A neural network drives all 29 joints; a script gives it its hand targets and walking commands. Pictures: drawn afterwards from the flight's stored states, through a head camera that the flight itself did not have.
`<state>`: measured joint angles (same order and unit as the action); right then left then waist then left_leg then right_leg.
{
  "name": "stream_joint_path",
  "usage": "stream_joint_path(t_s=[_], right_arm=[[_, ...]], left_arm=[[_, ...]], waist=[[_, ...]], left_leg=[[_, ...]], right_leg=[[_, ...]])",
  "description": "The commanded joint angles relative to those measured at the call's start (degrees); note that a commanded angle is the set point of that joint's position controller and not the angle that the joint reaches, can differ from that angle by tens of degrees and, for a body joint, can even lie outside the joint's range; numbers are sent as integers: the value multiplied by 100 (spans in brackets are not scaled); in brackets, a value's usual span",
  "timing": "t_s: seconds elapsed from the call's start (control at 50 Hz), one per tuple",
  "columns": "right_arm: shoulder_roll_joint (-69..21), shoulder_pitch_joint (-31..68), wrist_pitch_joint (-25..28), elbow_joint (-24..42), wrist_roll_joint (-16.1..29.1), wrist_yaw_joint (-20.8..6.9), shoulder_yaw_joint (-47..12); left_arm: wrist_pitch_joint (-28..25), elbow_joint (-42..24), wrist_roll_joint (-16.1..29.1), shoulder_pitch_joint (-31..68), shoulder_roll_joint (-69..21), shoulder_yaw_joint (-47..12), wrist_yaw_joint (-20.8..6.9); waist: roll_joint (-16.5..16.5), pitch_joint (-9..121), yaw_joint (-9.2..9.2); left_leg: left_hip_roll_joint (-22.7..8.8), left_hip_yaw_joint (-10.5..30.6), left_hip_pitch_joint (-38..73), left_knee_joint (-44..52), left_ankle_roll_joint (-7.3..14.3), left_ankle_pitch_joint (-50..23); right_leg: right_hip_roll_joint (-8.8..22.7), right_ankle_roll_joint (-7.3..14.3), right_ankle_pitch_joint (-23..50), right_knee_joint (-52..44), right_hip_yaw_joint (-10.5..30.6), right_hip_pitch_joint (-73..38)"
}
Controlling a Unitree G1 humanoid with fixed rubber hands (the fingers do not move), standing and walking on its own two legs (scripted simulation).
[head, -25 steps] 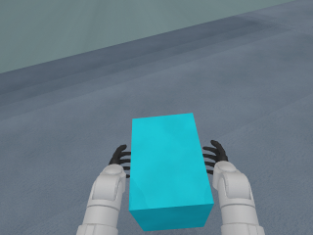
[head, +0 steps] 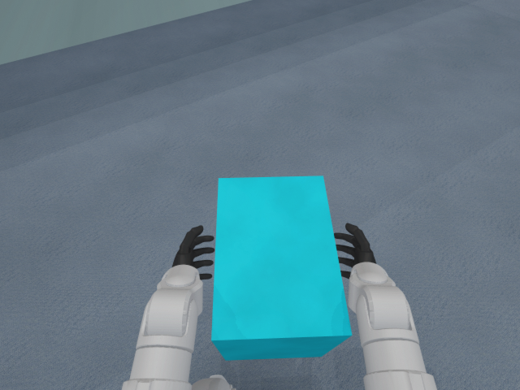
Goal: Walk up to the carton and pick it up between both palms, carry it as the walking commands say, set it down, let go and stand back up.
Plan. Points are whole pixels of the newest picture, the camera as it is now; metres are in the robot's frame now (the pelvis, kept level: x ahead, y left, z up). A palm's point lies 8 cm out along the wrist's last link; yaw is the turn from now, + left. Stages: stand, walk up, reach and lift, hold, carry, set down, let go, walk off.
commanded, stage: carry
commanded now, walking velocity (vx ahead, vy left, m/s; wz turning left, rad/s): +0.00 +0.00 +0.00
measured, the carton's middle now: (272, 271) +0.34 +0.00 -0.08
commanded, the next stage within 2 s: none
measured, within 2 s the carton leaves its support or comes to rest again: neither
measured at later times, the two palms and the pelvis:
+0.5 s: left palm (209, 167) +0.48 +0.11 +0.05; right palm (360, 172) +0.46 -0.16 +0.06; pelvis +0.17 +0.01 +0.02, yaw -3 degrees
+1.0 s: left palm (203, 135) +0.56 +0.13 +0.06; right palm (341, 144) +0.54 -0.14 +0.05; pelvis +0.26 +0.02 +0.01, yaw -3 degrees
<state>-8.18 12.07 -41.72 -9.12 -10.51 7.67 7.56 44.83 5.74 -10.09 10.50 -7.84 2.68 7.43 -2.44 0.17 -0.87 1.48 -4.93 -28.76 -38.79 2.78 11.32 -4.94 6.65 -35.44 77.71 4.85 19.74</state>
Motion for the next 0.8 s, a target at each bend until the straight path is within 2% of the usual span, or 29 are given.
stream_joint_path(t_s=[0.0,0.04,0.08,0.1,0.12,0.14,0.16,0.2,0.24,0.26,0.3,0.34,0.36,0.38,0.4,0.42,0.44,0.46,0.5,0.54,0.58,0.62,0.66,0.68,0.7,0.72,0.74,0.76,0.78], right_arm=[[-5804,2633,402,841,1532,-1654,-3572],[-5879,3606,485,1576,1877,-1711,-3943],[-5937,3813,411,1891,2168,-1722,-4201],[-5963,3772,350,1890,2242,-1741,-4225],[-6010,3770,310,1842,2237,-1770,-4210],[-5948,3686,232,1894,2145,-1767,-4166],[-5948,3453,137,1782,2066,-1768,-4141],[-5788,2841,-3,814,1673,-1742,-3671],[-5644,2863,-37,777,1609,-1696,-3505],[-5700,2743,-45,870,1676,-1685,-3543],[-5667,2752,-34,1100,1776,-1685,-3596],[-5638,2761,-63,1276,1847,-1689,-3620],[-5599,2715,-100,1320,1854,-1687,-3597],[-5561,2633,-124,1332,1838,-1697,-3546],[-5527,2678,-127,1361,1841,-1708,-3479],[-5476,2647,-136,1308,1810,-1701,-3350],[-5419,2530,-147,1135,1749,-1689,-3182],[-5388,2610,-133,1068,1691,-1671,-3087],[-5374,2686,-104,1085,1661,-1673,-3038],[-5424,2831,-99,1319,1679,-1643,-3115],[-5344,2810,-114,1329,1609,-1631,-3086],[-5311,2832,-89,1317,1627,-1629,-3140],[-5274,2798,-105,1365,1664,-1630,-3202],[-5281,2735,-121,1306,1678,-1628,-3235],[-5297,2808,-113,1381,1731,-1626,-3312],[-5336,2863,-109,1434,1777,-1633,-3397],[-5333,2895,-97,1472,1803,-1639,-3459],[-5368,2829,-101,1480,1827,-1644,-3473],[-5383,2743,-108,1396,1813,-1648,-3411]], left_arm=[[-856,-995,1565,3076,-5745,-3188,-1592],[-874,-1002,1606,3199,-6104,-3247,-1676],[-774,-762,1619,2740,-6299,-3200,-1731],[-727,-641,1618,2703,-6334,-3159,-1749],[-718,-669,1622,2957,-6252,-3136,-1763],[-662,-783,1646,3061,-6199,-3187,-1765],[-573,-875,1607,2961,-6118,-3280,-1730],[-509,-782,1315,3011,-5668,-2996,-1675],[-493,-981,1294,3242,-5514,-2910,-1585],[-476,-1050,1291,3043,-5566,-2919,-1551],[-455,-1107,1267,2859,-5638,-2967,-1489],[-414,-1227,1277,2805,-5704,-3037,-1420],[-370,-1210,1244,2703,-5726,-3038,-1369],[-339,-1191,1227,2616,-5734,-3056,-1325],[-326,-1244,1261,2672,-5762,-3100,-1282],[-319,-1283,1317,2759,-5764,-3160,-1244],[-296,-1181,1312,2752,-5768,-3192,-1214],[-286,-1076,1229,2697,-5762,-3132,-1201],[-324,-1180,1276,2878,-5766,-3165,-1180],[-334,-1450,1423,3092,-5872,-3260,-1182],[-310,-1175,1414,2832,-5911,-3151,-1206],[-346,-995,1309,2715,-5847,-3037,-1237],[-333,-861,1294,2579,-5790,-2967,-1258],[-329,-808,1281,2483,-5721,-2914,-1272],[-329,-844,1287,2478,-5689,-2911,-1283],[-340,-959,1312,2557,-5691,-2949,-1292],[-326,-885,1285,2464,-5711,-2938,-1298],[-315,-924,1301,2449,-5790,-3011,-1287],[-310,-932,1318,2491,-5814,-3056,-1269]], waist=[[654,2818,272],[753,2879,133],[768,2924,-9],[510,2791,-18],[-802,2446,-21],[-1620,2289,-25],[-1444,2328,-18],[-1067,2616,-21],[-824,3004,-39],[-769,3137,-85],[-686,3165,-131],[-633,3189,-140],[-578,3236,-97],[-425,3326,-20],[-68,3408,9],[589,3476,14],[1197,3377,16],[1654,3100,14],[1770,3001,92],[1490,2968,71],[1159,3093,4],[715,3257,18],[-92,3362,-14],[-478,3326,-45],[-966,3194,-54],[-1322,3051,-40],[-1320,2923,-47],[-1104,2849,3],[-677,2894,113]], left_leg=[[-1859,2018,3213,754,1269,-3184],[-1679,1387,1849,1228,959,-1921],[-1273,785,701,1000,580,11],[-899,634,443,669,342,1100],[-119,243,158,-396,-95,1501],[288,304,21,-1194,-273,1899],[224,540,-23,-1585,-259,1868],[53,663,-282,-1707,-187,1762],[-48,459,-261,-1070,-188,1669],[-41,365,-195,-747,-211,1620],[15,277,-82,-136,-239,1526],[-57,262,325,547,-230,1274],[-152,247,752,1010,-210,791],[-333,252,1421,1520,-185,-160],[-676,473,2260,1472,-102,-1922],[-1181,925,3200,884,59,-4389],[-1688,1315,3960,656,276,-6751],[-1845,1428,4424,565,538,-7979],[-1640,1112,4575,425,514,-7202],[-1437,835,4176,350,390,-6677],[-1245,597,3665,166,242,-6233],[-979,423,3116,-239,15,-5392],[-729,326,1925,-606,-208,-3513],[-554,274,1274,-693,-276,-2129],[-303,162,502,-482,-317,-71],[-152,110,44,-59,-304,1391],[-131,103,42,471,-266,1586],[-135,41,445,1056,-211,1175],[-359,109,1535,1507,-117,-380]], right_leg=[[700,-236,31,-1320,88,1554],[607,-267,767,-3249,-288,-159],[444,-255,1897,-4571,-329,-1681],[496,-179,2074,-5024,85,-1844],[1420,-30,1608,-6248,1820,-1447],[2085,282,1520,-6761,2780,-1250],[2146,420,1702,-6665,2907,-1291],[2115,474,4374,-5891,2363,-2090],[1884,374,7414,-5087,1505,-2926],[1813,305,8161,-4885,1237,-3208],[1692,299,8638,-4663,1027,-3427],[1586,391,8352,-4480,790,-3223],[1497,355,8207,-4327,582,-2935],[1383,236,7830,-4096,319,-2443],[1197,60,6944,-3811,112,-1627],[1003,-119,5276,-3568,-84,-583],[722,-258,3097,-3374,-330,348],[371,-310,1330,-3575,-581,1056],[322,-294,1527,-3862,-681,1238],[330,-220,2210,-4164,-711,706],[357,-154,3101,-4629,-629,-120],[548,-12,5200,-4643,-409,-954],[1071,270,7966,-4281,166,-2196],[1356,454,9108,-4140,471,-2705],[1563,580,10021,-4050,703,-3263],[1668,614,10408,-3952,798,-3562],[1627,541,10068,-3917,695,-3487],[1493,400,9498,-3777,476,-3123],[1300,165,8562,-3576,84,-2212]])
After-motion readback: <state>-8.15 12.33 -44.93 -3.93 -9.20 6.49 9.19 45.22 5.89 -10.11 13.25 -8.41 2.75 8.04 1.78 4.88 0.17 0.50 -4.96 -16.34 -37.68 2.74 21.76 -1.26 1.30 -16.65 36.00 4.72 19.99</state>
